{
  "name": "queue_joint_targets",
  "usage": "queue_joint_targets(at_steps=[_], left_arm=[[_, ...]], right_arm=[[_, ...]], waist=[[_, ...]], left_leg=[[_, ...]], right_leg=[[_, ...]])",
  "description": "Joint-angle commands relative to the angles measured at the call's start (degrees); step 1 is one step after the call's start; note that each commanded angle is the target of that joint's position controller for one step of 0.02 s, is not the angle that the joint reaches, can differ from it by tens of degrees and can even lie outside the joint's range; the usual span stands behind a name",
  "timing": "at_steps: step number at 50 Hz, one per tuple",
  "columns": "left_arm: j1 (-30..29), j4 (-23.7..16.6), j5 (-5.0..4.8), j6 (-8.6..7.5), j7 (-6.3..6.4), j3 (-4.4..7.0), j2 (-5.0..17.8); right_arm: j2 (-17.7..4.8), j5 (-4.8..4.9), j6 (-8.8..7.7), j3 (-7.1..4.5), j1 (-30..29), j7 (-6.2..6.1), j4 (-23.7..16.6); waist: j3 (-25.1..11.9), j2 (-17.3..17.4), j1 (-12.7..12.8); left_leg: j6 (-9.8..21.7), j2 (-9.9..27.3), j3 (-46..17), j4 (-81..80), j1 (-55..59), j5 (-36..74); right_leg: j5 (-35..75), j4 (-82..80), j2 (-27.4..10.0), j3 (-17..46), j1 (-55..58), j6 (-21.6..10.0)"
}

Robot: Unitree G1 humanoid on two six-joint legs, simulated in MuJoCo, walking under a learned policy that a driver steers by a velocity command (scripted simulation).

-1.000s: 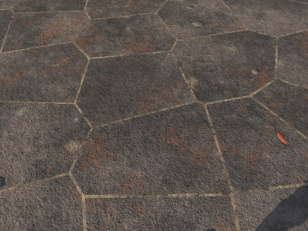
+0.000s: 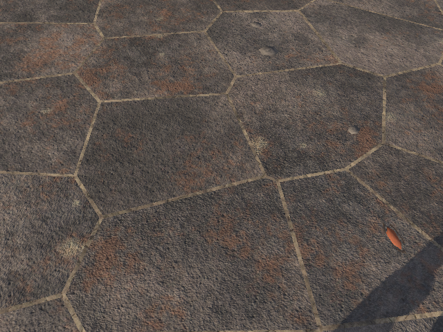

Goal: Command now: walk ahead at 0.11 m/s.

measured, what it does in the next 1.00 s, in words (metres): walks ahead: right foot, then left foot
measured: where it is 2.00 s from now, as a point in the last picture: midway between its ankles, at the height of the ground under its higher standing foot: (273, 194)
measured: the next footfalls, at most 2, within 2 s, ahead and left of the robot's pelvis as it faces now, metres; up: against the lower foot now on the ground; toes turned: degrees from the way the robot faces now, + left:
right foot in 0.12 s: +0.04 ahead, -0.12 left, +0.00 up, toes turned +0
left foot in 0.54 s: +0.32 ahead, +0.15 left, +0.00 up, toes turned +3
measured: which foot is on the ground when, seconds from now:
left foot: down 0.00-0.14, up 0.16-0.52, down 0.54-1.00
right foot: up 0.00-0.10, down 0.12-0.56, up 0.58-1.00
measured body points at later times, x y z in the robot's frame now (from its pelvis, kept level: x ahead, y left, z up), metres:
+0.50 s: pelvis +0.14 +0.02 +0.00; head +0.17 +0.01 +0.45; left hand +0.05 +0.28 -0.12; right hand +0.38 -0.20 -0.09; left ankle +0.27 +0.15 -0.71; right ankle +0.00 -0.12 -0.73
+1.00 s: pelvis +0.41 +0.05 +0.00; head +0.43 +0.03 +0.45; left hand +0.64 +0.25 -0.10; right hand +0.37 -0.22 -0.15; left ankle +0.28 +0.15 -0.73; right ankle +0.57 -0.11 -0.70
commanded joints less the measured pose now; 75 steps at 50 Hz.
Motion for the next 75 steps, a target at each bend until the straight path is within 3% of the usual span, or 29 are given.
queue_joint_targets(at_steps=[1,3,6,8,10,12,14,22,26,27,28,29,30,31,33,35,44,49,52,54,55,56,57,58,59,61,65,69,75], left_arm=[[8.76,0.31,0.33,0.27,0.47,1.15,3.8],[9.45,1.03,0.43,-0.51,0.03,1.61,4.8],[12.72,2.81,0.97,-1.69,-0.29,1.45,3.48],[16.53,3.68,0.21,-3.05,-0.1,3.77,12.81],[7.74,0.72,0.99,-5.66,0.24,2.65,9.24],[8.18,0.92,-0.64,-6.7,-0.39,2.34,7.23],[11.48,2.16,-0.48,-6.75,-0.64,1.74,5.15],[15.69,4.33,-0.97,-5.56,-0.73,2.86,8.69],[12.64,4.37,-1.58,-4.98,-0.84,3.55,9.76],[12.14,4.09,-1.25,-4.88,-0.79,3.21,8.7],[11.53,2.13,0.04,-4.95,-0.68,2.21,6.42],[17.07,1.06,-0.67,-6.12,-0.81,0.17,-1.53],[13.55,1.49,-2.63,-7.33,-0.88,1.75,4.74],[9.06,0.12,-3.71,-7.89,-0.99,2.65,7.42],[6.43,0.19,-2.39,-7.47,-0.33,3.08,6.31],[8.13,0.7,-2.18,-5.96,-0.58,3.07,3.64],[-6.17,-5.85,-1.19,-5.08,-2.73,1.92,1.3],[-14.24,-11.46,-1.43,-5.04,-5.03,1.24,1.15],[-10.36,-12.75,-1.55,-4.52,-5.85,2.73,4.32],[5.16,-9.54,-1.78,-4.13,-5.07,5.79,9.75],[12.11,-8.12,-1.74,-3.32,-3.49,7.33,14.92],[8.67,-10.27,-1.53,-3.93,-3.54,7.16,17.04],[9.75,-10.46,-0.9,-4.35,-3.73,5.75,12.01],[7.29,-10.53,-0.58,-4.91,-3.66,5.11,9.91],[3.41,-11.02,-0.75,-5.37,-3.8,4.72,8.72],[-1.29,-12.62,-0.05,-5.67,-3.4,3.84,6.6],[0.39,-12.38,-0.64,-5.89,-2.09,4.45,9.12],[3.47,-11.57,-0.98,-5.21,-1.15,4.66,9.74],[8.32,-8.56,-1.0,-4.96,-1.1,4.28,8.72]], right_arm=[[-10.52,0.56,0.09,-2.88,-2.85,-0.56,-2.23],[-12.32,1.92,0.75,-3.66,-2.08,-1.21,-1.44],[-8.66,2.44,0.35,-2.91,-4.61,-1.21,-1.73],[-4.35,3.21,-1.38,-1.85,-10.32,-0.64,-5.16],[-8.74,3.27,-3.02,-3.38,-5.33,-0.13,-3.24],[-8.52,1.71,-3.5,-3.57,-4.35,0.31,-1.61],[-6.27,1.49,-3.6,-3.07,-6.24,0.97,-1.47],[-5.28,2.59,-3.72,-1.43,-14.51,2.8,-3.74],[-9.56,2.36,-3.98,-2.99,-5.89,2.63,-1.71],[-12.16,2.51,-3.89,-4.48,3.93,2.1,1.53],[-16.47,1.91,-3.64,-5.78,15.44,1.29,4.0],[-19.7,1.27,-3.36,-6.0,18.57,1.64,5.12],[-14.32,1.37,-3.75,-4.51,15.62,1.74,4.75],[-11.57,1.49,-4.13,-3.65,11.24,1.58,4.24],[-7.95,0.92,-4.84,-2.74,4.59,1.78,3.64],[-6.12,0.1,-5.41,-2.42,3.19,1.78,4.61],[-10.39,0.27,-5.64,-2.98,6.84,-0.28,7.4],[-12.34,1.29,-3.34,-3.39,12.61,-0.78,9.19],[-14.83,1.26,-1.77,-4.02,11.4,-1.45,8.05],[-15.2,1.38,-1.01,-3.98,9.64,-1.95,6.78],[-11.89,-0.06,-1.81,-2.78,11.49,-1.72,5.29],[-5.54,0.19,-4.07,-0.69,15.03,-0.31,2.66],[-11.69,2.04,-6.6,-2.09,7.75,0.81,1.44],[-12.39,3.63,-7.6,-2.25,3.66,1.22,-0.39],[-11.27,2.96,-7.81,-2.06,3.5,0.86,-0.12],[-11.69,1.42,-6.34,-2.77,5.72,0.53,0.75],[-9.38,-0.29,-4.33,-2.4,2.81,-0.03,-1.49],[-7.54,0.17,-4.68,-1.49,-5.5,0.22,-3.97],[-10.19,0.99,-6.14,-1.98,-9.4,1.84,-5.86]], waist=[[-6.46,10.64,2.17],[-5.73,11.47,2.57],[-1.38,7.33,5.26],[4.66,-14.64,6.91],[7.11,-9.02,1.48],[3.85,-4.92,1.57],[1.84,-4.3,2.7],[4.74,-6.6,5.34],[0.58,-6.75,-1.55],[-5.47,-5.0,-5.92],[-14.63,3.02,-10.18],[-21.89,19.76,-6.86],[-16.69,13.8,-8.06],[-9.2,11.61,-6.73],[-3.71,6.18,-3.06],[-2.76,7.8,-0.66],[3.12,3.01,-2.89],[4.1,2.27,-5.02],[-1.24,6.17,-0.98],[-9.23,5.68,7.65],[-14.93,-4.14,8.32],[-21.98,-13.82,2.32],[-22.1,-5.82,6.49],[-13.95,-2.98,5.45],[-8.16,3.54,2.04],[-5.09,2.35,-1.54],[-2.84,0.83,-1.93],[-1.88,-2.06,1.56],[-1.35,-4.32,3.39]], left_leg=[[8.6,11.62,-13.6,-14.42,-0.12,-16.26],[7.7,11.74,-13.55,-15.93,-3.65,-26.97],[3.44,8.76,-10.48,-10.52,-10.66,-31.57],[-1.5,-1.81,1.22,17.4,-24.37,-20.4],[0.83,3.1,-6.54,26.94,-28.28,-13.69],[0.96,4.6,-5.66,25.82,-29.89,-7.82],[-0.17,4.74,-3.33,23.04,-26.98,-2.49],[-1.46,3.12,0.48,5.76,-13.29,3.28],[2.58,0.92,1.73,1.7,1.11,0.83],[4.31,0.45,1.64,1.51,14.12,0.89],[7.89,11.45,-11.34,2.26,31.91,-2.45],[15.88,24.02,-39.58,-8.12,44.53,-19.3],[14.36,23.62,-41.6,-12.44,38.88,-24.19],[11.92,22.22,-32.3,-12.74,31.84,-19.63],[9.14,17.64,-19.58,-15.24,19.28,-6.63],[7.92,14.94,-11.94,-17.59,13.97,0.41],[7.19,13.65,3.84,-21.76,13.19,13.82],[6.23,16.92,7.27,-16.02,25.65,24.07],[4.55,17.25,9.7,-4.03,28.7,50.62],[2.22,14.74,10.94,17.82,20.3,50.65],[-0.01,10.62,11.01,36.8,4.51,20.71],[-2.59,-2.51,1.11,55.86,-18.41,-24.81],[-0.8,0.68,-8.81,57.6,-24.37,-23.06],[0.63,3.17,-8.16,54.21,-26.29,-18.28],[0.52,5.76,-7.75,48.1,-23.78,-14.53],[-0.97,8.47,-7.74,40.97,-16.57,-11.15],[-5.53,7.74,-5.51,29.56,-15.44,-4.06],[-6.35,4.48,-4.6,10.9,-11.52,11.26],[-3.0,3.67,-5.54,2.36,-10.24,10.17]], right_leg=[[8.08,-5.24,0.2,-3.09,4.95,-0.16],[12.15,-8.36,1.62,-6.3,8.39,-2.51],[8.08,-18.59,0.18,-3.99,12.96,-7.68],[-18.25,-41.14,-19.26,29.25,12.1,-17.63],[-8.62,-41.47,-19.57,28.89,12.51,-17.25],[3.63,-39.97,-16.23,20.3,19.67,-13.86],[14.12,-39.71,-13.49,13.29,20.91,-12.67],[22.77,-39.11,-13.07,4.9,14.99,-12.96],[43.15,-28.95,-13.68,2.25,15.64,-10.65],[50.07,-17.83,-10.79,-0.73,11.97,-9.01],[36.98,1.36,-7.41,-3.33,-0.68,-6.6],[0.84,20.24,3.2,-1.45,-19.78,-3.56],[0.06,28.12,0.83,6.18,-25.49,-4.45],[5.28,29.06,-1.83,5.55,-28.06,-5.81],[14.45,24.0,-6.21,4.38,-22.91,-5.98],[18.12,21.39,-7.64,4.64,-17.91,-6.0],[36.95,-2.37,-5.6,0.19,-21.6,-4.86],[32.4,-10.04,-3.91,-3.97,-25.26,-7.07],[23.88,-9.92,1.45,-8.8,-15.36,-10.1],[24.91,-14.61,5.1,-8.05,6.96,-14.03],[25.66,-14.85,-5.41,8.32,24.59,-17.8],[15.86,-24.68,-18.58,43.16,40.85,-29.97],[13.84,-29.45,-17.94,42.98,40.24,-27.21],[17.05,-29.9,-15.94,33.83,33.0,-24.41],[24.01,-30.59,-13.15,26.85,23.2,-22.4],[31.95,-32.46,-9.48,19.82,12.21,-20.58],[37.4,-34.69,-6.71,14.08,3.74,-20.73],[29.65,-33.44,-3.01,10.38,1.28,-16.67],[26.84,-27.78,-8.4,16.01,10.6,-15.1]])
Velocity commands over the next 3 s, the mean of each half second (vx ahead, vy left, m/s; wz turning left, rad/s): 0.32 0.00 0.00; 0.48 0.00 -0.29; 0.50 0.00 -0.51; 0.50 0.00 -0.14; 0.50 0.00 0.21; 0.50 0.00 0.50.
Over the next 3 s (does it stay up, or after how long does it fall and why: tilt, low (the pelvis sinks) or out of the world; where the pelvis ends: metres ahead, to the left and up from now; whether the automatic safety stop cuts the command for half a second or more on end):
stays up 1.47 -0.30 0.01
